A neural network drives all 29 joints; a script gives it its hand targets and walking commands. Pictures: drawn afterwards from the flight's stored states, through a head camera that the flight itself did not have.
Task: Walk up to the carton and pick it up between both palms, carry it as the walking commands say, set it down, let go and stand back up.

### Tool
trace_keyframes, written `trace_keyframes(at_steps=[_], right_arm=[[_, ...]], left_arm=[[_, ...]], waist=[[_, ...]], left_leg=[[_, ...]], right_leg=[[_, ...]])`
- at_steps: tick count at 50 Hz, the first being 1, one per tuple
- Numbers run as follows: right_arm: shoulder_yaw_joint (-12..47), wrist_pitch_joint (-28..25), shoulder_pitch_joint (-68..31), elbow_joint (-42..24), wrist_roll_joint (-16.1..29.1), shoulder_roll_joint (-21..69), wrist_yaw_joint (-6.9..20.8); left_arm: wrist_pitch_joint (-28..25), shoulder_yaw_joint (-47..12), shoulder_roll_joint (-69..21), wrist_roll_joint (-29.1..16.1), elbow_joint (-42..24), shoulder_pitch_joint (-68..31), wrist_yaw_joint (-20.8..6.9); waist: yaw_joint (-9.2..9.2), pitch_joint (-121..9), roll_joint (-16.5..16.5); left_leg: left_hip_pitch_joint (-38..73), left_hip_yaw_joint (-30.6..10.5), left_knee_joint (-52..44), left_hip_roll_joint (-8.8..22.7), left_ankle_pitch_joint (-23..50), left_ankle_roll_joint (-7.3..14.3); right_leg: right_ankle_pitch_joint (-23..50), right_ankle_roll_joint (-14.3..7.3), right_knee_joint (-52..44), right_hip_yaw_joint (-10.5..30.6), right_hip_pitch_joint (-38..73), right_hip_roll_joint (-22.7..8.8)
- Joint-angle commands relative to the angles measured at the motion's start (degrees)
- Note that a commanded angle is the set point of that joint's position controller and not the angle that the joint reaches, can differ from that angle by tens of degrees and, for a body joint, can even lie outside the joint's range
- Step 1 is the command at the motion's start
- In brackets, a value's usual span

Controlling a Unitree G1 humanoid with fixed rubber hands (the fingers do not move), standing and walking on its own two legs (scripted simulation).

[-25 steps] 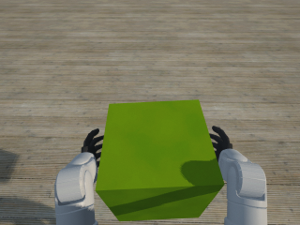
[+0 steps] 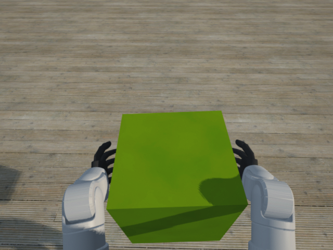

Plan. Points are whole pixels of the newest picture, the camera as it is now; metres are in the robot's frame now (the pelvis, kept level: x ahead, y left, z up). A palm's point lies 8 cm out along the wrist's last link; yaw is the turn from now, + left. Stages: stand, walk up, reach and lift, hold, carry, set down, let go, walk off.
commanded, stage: carry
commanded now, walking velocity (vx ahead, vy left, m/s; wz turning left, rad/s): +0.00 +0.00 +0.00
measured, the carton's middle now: (174, 181) +0.28 +0.00 +0.02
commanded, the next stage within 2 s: hold in 0.70 s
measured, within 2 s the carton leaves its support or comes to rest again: neither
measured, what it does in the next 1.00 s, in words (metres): stands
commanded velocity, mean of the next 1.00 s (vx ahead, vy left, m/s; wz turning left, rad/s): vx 0.00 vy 0.00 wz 0.00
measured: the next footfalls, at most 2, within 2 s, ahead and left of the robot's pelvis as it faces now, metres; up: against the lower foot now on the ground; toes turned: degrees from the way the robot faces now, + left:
none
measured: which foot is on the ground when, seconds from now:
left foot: down 0.00-1.00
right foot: down 0.00-1.00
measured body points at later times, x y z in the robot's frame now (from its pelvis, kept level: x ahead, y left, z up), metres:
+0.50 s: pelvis +0.01 +0.00 +0.00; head -0.01 +0.01 +0.45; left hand +0.29 +0.17 +0.07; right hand +0.28 -0.16 +0.08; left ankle +0.00 +0.09 -0.74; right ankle +0.03 -0.07 -0.74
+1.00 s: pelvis +0.00 +0.01 +0.00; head +0.00 +0.01 +0.45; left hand +0.27 +0.19 +0.02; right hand +0.28 -0.14 +0.03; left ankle +0.00 +0.10 -0.74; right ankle +0.03 -0.08 -0.74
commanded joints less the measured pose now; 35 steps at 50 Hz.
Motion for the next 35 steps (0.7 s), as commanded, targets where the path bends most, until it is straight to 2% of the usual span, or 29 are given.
trace_keyframes(at_steps=[1,35], right_arm=[[39.8,0.1,-26.0,-2.3,19.0,41.8,11.7],[37.2,-4.8,-25.6,1.3,16.3,40.4,11.2]], left_arm=[[0.4,-39.5,-42.6,-18.6,-2.4,-24.5,-11.0],[-4.8,-36.7,-40.5,-16.0,1.4,-24.1,-10.5]], waist=[[0.08,-9.1,0.9],[0.06,-9.6,0.8]], left_leg=[[2.6,-7.6,-4.9,7.2,4.8,0.6],[4.4,-7.3,-3.7,7.1,8.2,0.7]], right_leg=[[8.7,0.1,-3.7,8.7,4.7,-8.5],[12.0,0.0,-2.6,8.8,5.4,-8.8]])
